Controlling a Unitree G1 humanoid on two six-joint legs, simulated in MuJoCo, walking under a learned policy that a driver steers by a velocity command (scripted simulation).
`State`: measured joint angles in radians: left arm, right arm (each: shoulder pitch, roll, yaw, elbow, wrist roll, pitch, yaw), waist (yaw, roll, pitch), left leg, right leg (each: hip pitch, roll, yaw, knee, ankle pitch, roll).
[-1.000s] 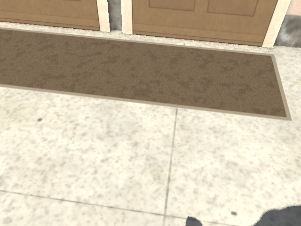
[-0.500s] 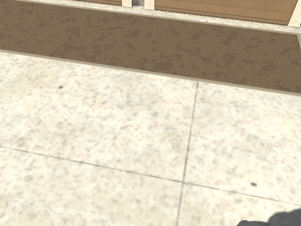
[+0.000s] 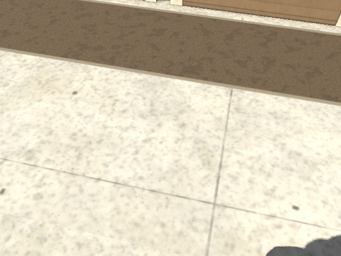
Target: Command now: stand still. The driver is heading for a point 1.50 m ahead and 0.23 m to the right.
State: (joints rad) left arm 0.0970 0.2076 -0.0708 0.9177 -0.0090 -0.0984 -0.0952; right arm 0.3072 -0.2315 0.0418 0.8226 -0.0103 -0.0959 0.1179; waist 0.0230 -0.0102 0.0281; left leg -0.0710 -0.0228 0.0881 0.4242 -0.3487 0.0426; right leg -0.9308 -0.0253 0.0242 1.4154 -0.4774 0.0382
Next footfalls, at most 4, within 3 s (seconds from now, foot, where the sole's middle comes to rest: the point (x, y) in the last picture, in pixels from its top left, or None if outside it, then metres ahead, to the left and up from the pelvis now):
1.58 left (158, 235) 0.52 0.07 -0.62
2.06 right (217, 170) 0.80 -0.15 -0.62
2.38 left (157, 181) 0.74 0.09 -0.62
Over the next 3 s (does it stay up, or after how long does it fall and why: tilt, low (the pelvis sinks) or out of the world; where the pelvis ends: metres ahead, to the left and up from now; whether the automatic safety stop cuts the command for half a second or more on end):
stays up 0.82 -0.07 0.16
